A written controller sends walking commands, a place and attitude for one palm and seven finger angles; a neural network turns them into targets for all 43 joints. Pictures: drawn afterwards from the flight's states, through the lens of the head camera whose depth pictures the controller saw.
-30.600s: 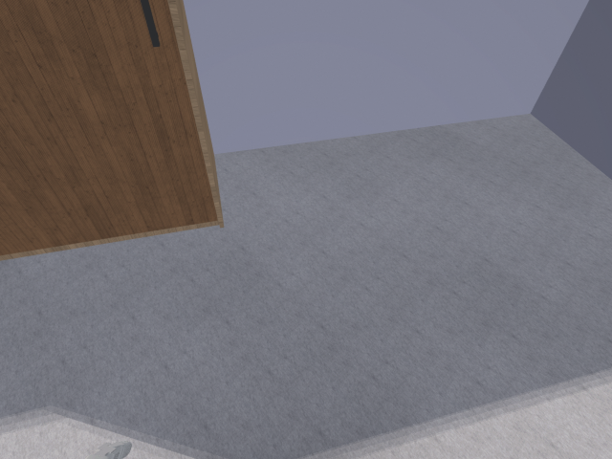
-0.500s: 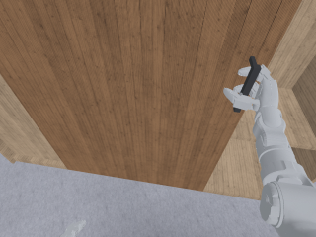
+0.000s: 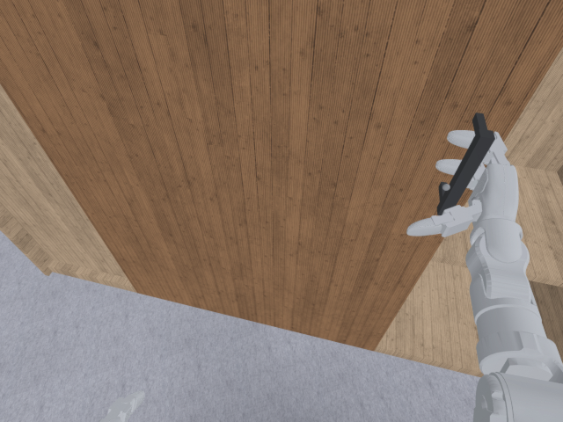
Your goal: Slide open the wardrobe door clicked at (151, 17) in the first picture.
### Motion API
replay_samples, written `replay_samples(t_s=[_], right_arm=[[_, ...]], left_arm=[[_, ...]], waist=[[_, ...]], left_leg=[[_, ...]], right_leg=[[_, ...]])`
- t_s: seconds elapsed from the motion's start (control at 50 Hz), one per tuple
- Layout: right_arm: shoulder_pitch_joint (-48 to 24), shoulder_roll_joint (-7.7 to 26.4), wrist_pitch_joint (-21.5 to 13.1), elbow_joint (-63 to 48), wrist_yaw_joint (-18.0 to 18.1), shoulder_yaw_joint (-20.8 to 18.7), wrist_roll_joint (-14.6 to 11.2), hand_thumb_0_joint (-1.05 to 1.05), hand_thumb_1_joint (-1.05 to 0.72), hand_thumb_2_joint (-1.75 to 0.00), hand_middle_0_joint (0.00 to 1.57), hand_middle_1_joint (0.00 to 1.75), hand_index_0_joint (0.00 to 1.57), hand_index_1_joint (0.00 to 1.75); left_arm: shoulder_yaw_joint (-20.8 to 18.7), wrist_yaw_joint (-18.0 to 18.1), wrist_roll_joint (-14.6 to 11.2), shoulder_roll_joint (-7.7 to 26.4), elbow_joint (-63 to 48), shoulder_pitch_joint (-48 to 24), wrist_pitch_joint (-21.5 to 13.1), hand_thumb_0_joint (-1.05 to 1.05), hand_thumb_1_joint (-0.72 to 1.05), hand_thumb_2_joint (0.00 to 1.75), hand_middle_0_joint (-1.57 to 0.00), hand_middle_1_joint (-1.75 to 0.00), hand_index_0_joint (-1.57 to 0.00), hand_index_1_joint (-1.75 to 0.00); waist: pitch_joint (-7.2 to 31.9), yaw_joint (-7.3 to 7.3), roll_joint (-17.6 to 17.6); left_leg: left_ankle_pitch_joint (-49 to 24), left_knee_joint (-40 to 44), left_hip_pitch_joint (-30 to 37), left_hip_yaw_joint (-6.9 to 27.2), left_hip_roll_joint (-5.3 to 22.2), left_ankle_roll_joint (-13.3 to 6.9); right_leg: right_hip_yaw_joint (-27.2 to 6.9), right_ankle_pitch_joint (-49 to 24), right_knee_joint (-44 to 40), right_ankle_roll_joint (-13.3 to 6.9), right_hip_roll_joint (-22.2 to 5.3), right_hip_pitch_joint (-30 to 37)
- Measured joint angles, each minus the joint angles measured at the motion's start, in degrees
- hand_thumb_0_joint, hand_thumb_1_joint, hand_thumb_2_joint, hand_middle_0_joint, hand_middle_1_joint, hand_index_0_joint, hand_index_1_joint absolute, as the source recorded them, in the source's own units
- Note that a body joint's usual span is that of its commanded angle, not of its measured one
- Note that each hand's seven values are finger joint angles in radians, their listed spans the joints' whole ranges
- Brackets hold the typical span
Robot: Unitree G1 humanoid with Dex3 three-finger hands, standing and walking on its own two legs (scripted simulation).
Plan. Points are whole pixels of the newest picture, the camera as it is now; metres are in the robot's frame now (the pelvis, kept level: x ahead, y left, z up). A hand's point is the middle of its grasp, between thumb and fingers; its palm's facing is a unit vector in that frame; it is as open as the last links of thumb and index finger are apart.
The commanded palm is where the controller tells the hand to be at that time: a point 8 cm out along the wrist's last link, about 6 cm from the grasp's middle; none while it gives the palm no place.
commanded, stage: slip the hand off the handle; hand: right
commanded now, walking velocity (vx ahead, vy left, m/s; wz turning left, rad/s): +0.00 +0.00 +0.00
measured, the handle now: (460, 168) +0.46 -0.21 +0.14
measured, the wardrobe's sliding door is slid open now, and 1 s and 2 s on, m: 0.45 0.45 0.45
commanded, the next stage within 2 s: draw the hand back to the body in 1.22 s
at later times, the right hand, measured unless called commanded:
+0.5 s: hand (495, 198) +0.42 -0.25 +0.13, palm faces +0.18 +0.98 -0.12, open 14.5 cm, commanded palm +0.39 -0.30 +0.13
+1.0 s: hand (508, 251) +0.33 -0.24 +0.13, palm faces +0.22 +0.97 -0.13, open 14.7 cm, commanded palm +0.29 -0.28 +0.13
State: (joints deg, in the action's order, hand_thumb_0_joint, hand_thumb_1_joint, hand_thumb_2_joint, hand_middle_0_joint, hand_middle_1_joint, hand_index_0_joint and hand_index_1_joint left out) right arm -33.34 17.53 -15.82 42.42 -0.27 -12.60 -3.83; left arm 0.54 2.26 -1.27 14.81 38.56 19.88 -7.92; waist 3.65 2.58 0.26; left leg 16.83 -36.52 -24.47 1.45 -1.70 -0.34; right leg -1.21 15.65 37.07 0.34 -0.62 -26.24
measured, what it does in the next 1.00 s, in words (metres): stands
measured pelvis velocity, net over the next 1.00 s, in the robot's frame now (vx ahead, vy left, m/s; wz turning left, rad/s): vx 0.01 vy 0.00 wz -0.03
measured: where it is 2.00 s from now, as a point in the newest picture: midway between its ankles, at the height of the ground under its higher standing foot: outside the picture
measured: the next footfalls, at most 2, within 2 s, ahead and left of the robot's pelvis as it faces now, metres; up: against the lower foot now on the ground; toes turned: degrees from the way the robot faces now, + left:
none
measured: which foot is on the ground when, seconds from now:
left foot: down 0.00-1.00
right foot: down 0.00-1.00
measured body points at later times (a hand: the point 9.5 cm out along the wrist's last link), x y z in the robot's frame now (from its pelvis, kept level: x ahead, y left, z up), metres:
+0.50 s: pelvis +0.02 -0.02 +0.00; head +0.04 -0.04 +0.45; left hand +0.15 +0.22 -0.10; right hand +0.40 -0.31 +0.14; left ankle +0.02 +0.12 -0.72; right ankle +0.03 -0.13 -0.72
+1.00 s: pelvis +0.01 +0.00 +0.00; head +0.00 +0.00 +0.45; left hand +0.18 +0.23 -0.08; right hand +0.31 -0.29 +0.14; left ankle +0.02 +0.12 -0.72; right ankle +0.03 -0.12 -0.72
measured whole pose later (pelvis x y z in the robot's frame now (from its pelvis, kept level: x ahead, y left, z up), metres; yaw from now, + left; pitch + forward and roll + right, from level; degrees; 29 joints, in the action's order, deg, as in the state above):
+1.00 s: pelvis +0.01 +0.00 +0.00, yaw -2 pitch +2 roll +1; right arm -9.1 18.4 -7.5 15.1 -7.0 -15.1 -9.1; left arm 1.8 4.7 -2.0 14.6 34.9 15.2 -8.4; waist 4.4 -1.6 1.7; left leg 19.4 -38.2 -21.2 -0.3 -1.3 -0.3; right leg -2.9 18.3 40.1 0.3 -0.1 -24.2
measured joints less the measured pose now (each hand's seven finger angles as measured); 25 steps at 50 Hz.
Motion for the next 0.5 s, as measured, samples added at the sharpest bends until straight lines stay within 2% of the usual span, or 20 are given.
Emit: replay_samples(t_s=[0.1, 0.22, 0.36, 0.5], right_arm=[[1.96, -0.06, 2.37, -3.24, -0.94, -0.94, 0.6, -0.01, 0.55, -0.2, 0.36, 1.22, 0.25, 1.16], [5.13, 0.74, 5.38, -6.03, -1.28, -2.05, -0.18, -0.01, 0.55, -0.2, 0.33, 1.2, 0.27, 1.16], [5.18, 2.29, 5.17, -7.6, -3.18, -1.09, -0.49, -0.01, 0.55, -0.2, 0.28, 1.17, 0.26, 1.16], [3.49, 2.96, 5.73, -5.94, -5.69, -1.39, -1.41, -0.01, 0.55, -0.2, 0.27, 1.18, 0.28, 1.17]], left_arm=[[0.74, 0.06, 0.17, -1.14, -1.86, -2.67, 1.28, 0.02, 0.91, 0.9, -0.2, -0.3, -0.2, -0.3], [1.01, 0.46, 0.0, -1.51, -3.31, -3.7, 1.98, 0.01, 0.91, 0.9, -0.2, -0.3, -0.2, -0.3], [0.96, 1.02, -0.13, -1.02, -2.44, -3.62, 1.67, 0.01, 0.91, 0.9, -0.2, -0.3, -0.2, -0.3], [1.2, 1.47, -0.42, -0.83, -1.42, -2.79, 1.93, 0.01, 0.91, 0.9, -0.2, -0.3, -0.2, -0.3]], waist=[[0.56, -0.61, -0.21], [1.12, -1.63, -0.13], [0.57, -2.59, -0.19], [0.74, -2.23, -0.07]], left_leg=[[0.63, 0.01, 0.22, 0.43, 0.41, 0.51], [1.4, 0.21, 1.2, 0.34, 0.89, 1.06], [2.31, -0.38, 1.53, -0.84, 1.38, 1.43], [2.55, -0.75, 0.99, -1.17, 1.64, 1.54]], right_leg=[[0.45, 0.84, 0.32, -0.54, 0.4, 0.13], [0.39, 1.91, 0.96, -1.1, 0.87, 0.58], [-0.74, 3.02, 2.92, -1.46, 1.44, -0.21], [-1.04, 3.23, 3.51, -1.59, 1.73, -0.98]])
